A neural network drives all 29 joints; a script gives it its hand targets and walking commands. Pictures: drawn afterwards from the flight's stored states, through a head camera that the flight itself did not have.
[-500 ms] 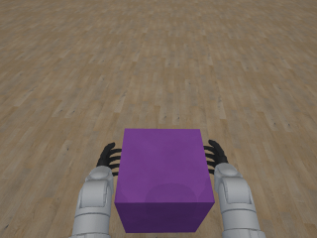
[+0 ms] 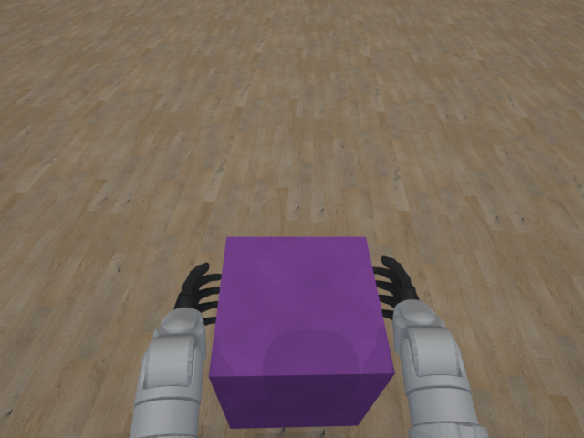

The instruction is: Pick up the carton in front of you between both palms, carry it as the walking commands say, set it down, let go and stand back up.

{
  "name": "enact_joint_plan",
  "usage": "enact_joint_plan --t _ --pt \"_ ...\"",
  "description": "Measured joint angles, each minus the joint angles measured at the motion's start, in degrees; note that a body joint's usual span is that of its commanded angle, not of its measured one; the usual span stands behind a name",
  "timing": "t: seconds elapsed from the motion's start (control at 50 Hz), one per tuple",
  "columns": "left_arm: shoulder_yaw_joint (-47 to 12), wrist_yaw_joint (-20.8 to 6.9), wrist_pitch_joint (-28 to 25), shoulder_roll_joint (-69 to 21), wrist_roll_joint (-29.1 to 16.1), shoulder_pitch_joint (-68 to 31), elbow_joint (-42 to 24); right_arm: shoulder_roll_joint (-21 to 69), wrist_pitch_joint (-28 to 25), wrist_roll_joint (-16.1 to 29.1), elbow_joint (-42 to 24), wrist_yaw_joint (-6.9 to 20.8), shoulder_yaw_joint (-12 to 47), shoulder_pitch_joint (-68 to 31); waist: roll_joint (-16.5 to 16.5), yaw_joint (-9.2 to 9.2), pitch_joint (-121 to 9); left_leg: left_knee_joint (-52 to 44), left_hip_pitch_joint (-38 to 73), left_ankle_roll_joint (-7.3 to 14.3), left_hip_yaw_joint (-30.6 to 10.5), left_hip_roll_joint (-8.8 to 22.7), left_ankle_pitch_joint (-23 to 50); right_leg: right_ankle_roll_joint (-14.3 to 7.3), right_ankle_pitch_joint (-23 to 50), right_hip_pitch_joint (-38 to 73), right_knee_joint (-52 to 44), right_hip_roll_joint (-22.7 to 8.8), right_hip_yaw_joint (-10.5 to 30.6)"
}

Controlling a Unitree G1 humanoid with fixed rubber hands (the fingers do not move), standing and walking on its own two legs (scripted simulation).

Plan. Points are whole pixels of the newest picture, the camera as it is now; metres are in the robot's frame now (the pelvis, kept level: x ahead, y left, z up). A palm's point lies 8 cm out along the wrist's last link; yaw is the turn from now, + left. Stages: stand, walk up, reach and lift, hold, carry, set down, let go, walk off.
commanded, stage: hold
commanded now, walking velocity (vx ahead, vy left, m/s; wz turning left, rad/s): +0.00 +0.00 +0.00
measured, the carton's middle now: (295, 336) +0.28 +0.00 -0.05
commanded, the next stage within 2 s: set down in 0.24 s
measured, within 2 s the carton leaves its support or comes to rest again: neither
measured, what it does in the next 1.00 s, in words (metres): lowers itself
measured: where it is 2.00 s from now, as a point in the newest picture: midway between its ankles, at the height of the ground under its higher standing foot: outside the picture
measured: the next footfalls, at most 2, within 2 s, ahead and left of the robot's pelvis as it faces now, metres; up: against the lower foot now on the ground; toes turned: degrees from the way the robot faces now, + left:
none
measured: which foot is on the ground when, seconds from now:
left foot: down 0.00-1.00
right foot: down 0.00-1.00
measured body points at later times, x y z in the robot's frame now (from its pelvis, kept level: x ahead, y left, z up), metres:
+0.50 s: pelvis -0.04 +0.01 -0.01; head -0.07 +0.02 +0.43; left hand +0.30 +0.14 +0.02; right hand +0.28 -0.16 +0.03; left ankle +0.03 +0.11 -0.74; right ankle +0.01 -0.10 -0.74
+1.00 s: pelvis -0.05 +0.01 -0.10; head +0.18 +0.02 +0.29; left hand +0.38 +0.15 -0.20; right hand +0.35 -0.15 -0.19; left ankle +0.03 +0.11 -0.74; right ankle +0.01 -0.10 -0.74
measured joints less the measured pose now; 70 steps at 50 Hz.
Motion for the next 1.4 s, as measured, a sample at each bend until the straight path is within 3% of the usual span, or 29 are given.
enact_joint_plan --t 0.04,0.22,0.4,0.54,0.7,0.8,0.94,1.08,1.24,1.4 --pt "-0.02 0.01 -0.19 0.02 0.30 0.09 0.35 0.08 -0.16 -0.14 0.75 0.18 -0.27 -0.41 0.26 0.36 0.88 -0.87 1.79 0.14 -2.31 -0.72 0.52 -0.13 0.64 1.32 -0.84 0.56 1.03" --pt "1.59 -0.81 -0.50 -0.55 2.16 -3.49 5.29 0.41 -0.15 -1.06 3.70 0.65 -2.92 -2.37 -0.15 -0.54 1.87 0.62 4.05 0.08 -1.97 -0.72 -0.12 -0.01 1.09 3.30 0.03 0.95 2.61" --pt "7.88 -1.83 -1.49 -1.77 4.54 -8.79 11.55 2.04 -1.13 -4.38 11.30 1.98 -8.34 -9.01 0.03 -0.04 2.18 3.95 3.25 1.08 -4.32 -2.32 -1.36 -0.31 0.56 2.14 3.01 1.93 5.12" --pt "19.88 -2.52 -8.43 -3.53 10.97 -22.55 25.11 2.75 -7.57 -11.20 23.67 3.22 -21.73 -22.31 0.10 -1.02 5.27 11.56 -2.53 1.44 -6.47 -4.21 -5.11 -0.18 -2.39 -3.47 10.95 3.24 8.10" --pt "25.44 -4.36 -16.42 -1.87 14.84 -29.30 31.14 3.57 -14.72 -15.07 27.38 2.45 -25.70 -27.99 0.85 -0.45 6.89 19.13 -16.92 1.41 -6.11 -4.10 -5.66 0.40 -4.31 -18.11 18.94 3.72 8.44" --pt "22.61 -4.45 -24.76 -0.42 12.02 -28.24 29.73 4.23 -23.49 -12.04 25.49 1.05 -23.68 -26.44 -0.23 -0.26 6.59 24.29 -31.41 1.09 -6.25 -4.13 -6.20 0.34 -5.04 -32.58 24.23 3.81 8.04" --pt "15.04 -1.99 -32.65 3.24 2.55 -27.70 26.21 2.24 -32.21 -0.95 22.16 -2.18 -16.92 -25.34 -1.07 -0.45 3.07 34.61 -54.10 0.82 -6.36 -4.09 -8.37 0.46 -7.21 -55.05 34.30 4.06 7.45" --pt "12.17 -1.11 -31.75 5.04 -1.14 -29.47 25.84 1.00 -31.82 4.15 20.64 -3.74 -15.04 -25.65 -1.30 -0.12 -5.66 45.26 -69.63 0.96 -5.95 -3.95 -12.73 0.75 -11.35 -70.49 44.64 4.43 7.40" --pt "14.39 -1.57 -29.28 5.79 -0.24 -33.58 29.82 1.26 -28.85 2.06 23.08 -3.74 -18.16 -29.45 -0.59 0.30 -11.75 53.68 -80.06 1.45 -5.44 -4.08 -16.25 1.28 -14.85 -80.80 52.92 4.50 7.51" --pt "14.03 -1.29 -30.18 8.02 -1.31 -38.90 33.23 0.27 -29.70 1.97 24.78 -4.28 -19.31 -33.73 -0.61 0.19 -12.41 61.34 -90.96 1.59 -5.47 -4.54 -17.53 2.01 -16.55 -91.40 60.62 5.06 8.00"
